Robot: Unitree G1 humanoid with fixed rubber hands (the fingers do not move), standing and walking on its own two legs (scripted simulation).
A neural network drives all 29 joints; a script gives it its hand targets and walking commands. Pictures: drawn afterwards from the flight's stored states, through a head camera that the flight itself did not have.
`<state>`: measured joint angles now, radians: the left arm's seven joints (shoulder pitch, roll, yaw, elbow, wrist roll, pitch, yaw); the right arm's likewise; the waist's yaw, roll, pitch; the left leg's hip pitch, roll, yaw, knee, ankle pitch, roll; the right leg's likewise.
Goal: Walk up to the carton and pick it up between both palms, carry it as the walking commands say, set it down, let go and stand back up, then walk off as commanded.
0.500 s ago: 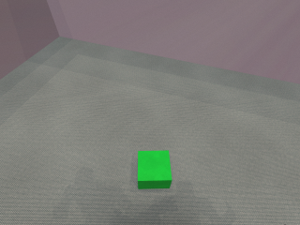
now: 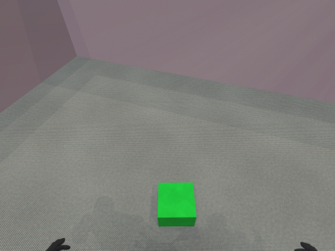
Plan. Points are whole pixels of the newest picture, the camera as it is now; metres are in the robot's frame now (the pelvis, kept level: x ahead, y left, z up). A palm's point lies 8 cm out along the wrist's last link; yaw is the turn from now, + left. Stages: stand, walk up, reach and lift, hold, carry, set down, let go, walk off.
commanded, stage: walk up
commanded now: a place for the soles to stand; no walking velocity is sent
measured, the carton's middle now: (176, 204) +0.54 -0.01 -0.70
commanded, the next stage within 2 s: reach and lift in 1.86 s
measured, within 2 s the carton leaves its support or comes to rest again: neither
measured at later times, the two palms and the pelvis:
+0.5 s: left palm out of the picture +0.12 +0.33 -0.08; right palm out of the picture +0.13 -0.36 -0.09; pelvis +0.06 -0.02 +0.00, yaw +1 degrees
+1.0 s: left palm (54, 243) +0.19 +0.32 -0.11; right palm (296, 213) +0.27 -0.32 -0.10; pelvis +0.12 -0.01 -0.01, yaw +2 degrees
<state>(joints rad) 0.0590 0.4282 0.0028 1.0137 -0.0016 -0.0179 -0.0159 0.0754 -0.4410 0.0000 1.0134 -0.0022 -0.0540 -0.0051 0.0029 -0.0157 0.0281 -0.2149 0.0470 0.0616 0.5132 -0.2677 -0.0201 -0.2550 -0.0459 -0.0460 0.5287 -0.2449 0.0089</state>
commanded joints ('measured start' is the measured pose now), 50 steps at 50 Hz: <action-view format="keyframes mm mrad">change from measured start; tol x32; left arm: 1 -51 175 29 -9 0 -9 2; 50 109 180 75 -117 11 -17 20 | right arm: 1 -40 -172 -33 -7 -1 -6 -1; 50 -51 -160 -66 -152 -8 27 16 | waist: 1 1 -1 -68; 50 5 23 -51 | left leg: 1 38 88 -88 -131 156 52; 15 91 294 -361 -283 -329 252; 20 -602 -61 -108 460 -292 73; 33 239 141 -216 -28 432 149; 35 155 359 -524 -115 284 341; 43 -163 40 -145 41 -177 71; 50 -34 92 -199 -20 118 112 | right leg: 1 47 -101 116 -159 122 -60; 7 85 -96 100 -210 124 -46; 9 6 -85 128 -121 -393 -103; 14 -305 -26 19 111 -165 -28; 19 359 -254 484 -321 -406 -179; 27 181 -189 46 -141 691 -209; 32 -38 -114 -2 114 385 -99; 35 -119 13 127 473 -436 -29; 50 -59 -69 127 -43 -67 -69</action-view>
